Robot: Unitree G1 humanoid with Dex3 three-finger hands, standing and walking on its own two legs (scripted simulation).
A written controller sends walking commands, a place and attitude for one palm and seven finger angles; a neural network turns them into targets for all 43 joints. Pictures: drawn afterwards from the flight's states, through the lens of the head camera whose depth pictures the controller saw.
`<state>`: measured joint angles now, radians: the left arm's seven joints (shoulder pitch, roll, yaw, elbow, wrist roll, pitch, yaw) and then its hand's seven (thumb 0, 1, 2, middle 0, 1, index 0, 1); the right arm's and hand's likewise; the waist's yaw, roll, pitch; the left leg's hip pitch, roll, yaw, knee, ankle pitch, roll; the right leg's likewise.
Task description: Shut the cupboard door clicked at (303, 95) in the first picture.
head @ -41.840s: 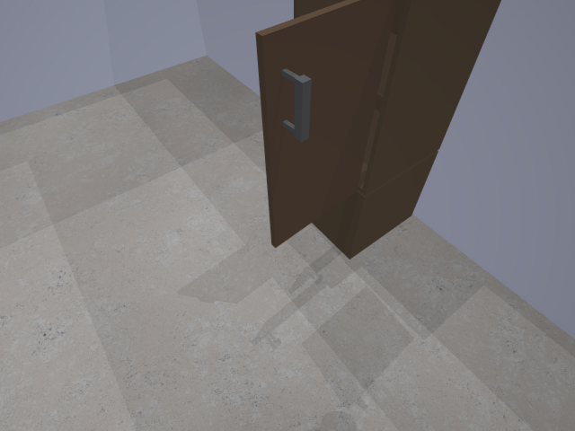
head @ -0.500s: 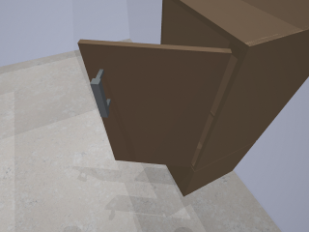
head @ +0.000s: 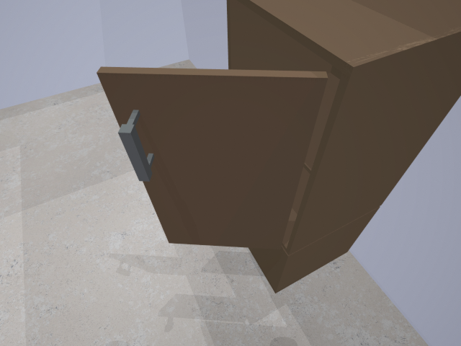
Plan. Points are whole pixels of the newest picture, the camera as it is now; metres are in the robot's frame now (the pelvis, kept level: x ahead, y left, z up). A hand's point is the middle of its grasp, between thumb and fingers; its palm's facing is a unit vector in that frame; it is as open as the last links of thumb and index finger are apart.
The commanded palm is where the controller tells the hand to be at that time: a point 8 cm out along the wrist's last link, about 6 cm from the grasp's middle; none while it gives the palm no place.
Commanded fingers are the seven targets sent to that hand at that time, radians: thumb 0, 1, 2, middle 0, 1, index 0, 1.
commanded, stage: look again from close up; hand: left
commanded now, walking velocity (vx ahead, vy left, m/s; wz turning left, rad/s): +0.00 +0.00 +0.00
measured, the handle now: (140, 146) +0.42 +0.19 +0.12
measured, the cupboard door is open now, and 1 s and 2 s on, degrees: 59 59 59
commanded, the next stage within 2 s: raise the hand and make a fist in 0.30 s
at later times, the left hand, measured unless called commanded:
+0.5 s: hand out of the picture +0.09 +0.18 -0.12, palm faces +0.20 -0.96 -0.21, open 7.3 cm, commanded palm +0.10 +0.22 -0.06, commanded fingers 0.00 0.90 0.90 -0.29 -0.40 -0.29 -0.40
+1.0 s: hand out of the picture +0.12 +0.17 +0.00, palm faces +0.00 -1.00 -0.04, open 5.3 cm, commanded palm +0.10 +0.22 +0.00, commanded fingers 0.00 0.90 0.90 -0.75 -0.90 -0.75 -0.90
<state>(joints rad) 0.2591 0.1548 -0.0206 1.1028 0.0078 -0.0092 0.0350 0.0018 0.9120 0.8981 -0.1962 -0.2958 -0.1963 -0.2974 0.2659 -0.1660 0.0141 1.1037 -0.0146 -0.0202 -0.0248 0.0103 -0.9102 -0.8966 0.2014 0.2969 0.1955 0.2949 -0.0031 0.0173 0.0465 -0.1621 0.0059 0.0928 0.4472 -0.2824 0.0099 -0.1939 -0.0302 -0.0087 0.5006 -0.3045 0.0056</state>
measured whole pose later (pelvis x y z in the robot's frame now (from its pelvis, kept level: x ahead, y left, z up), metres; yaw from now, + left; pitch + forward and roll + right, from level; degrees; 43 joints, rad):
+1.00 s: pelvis -0.08 -0.02 -0.08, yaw +5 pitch +8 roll -2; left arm 0.37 0.25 0.10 -0.08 -0.28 -0.39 -0.31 0.01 0.90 0.90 -0.57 -0.71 -0.57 -0.71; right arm 0.20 -0.24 0.03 0.51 0.04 -0.28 -0.07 0.02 -0.90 -0.90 0.20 0.30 0.20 0.30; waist 0.04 0.02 -0.08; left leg -0.79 0.04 -0.04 1.12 -0.46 -0.01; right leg -0.73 -0.02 -0.12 1.07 -0.48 -0.03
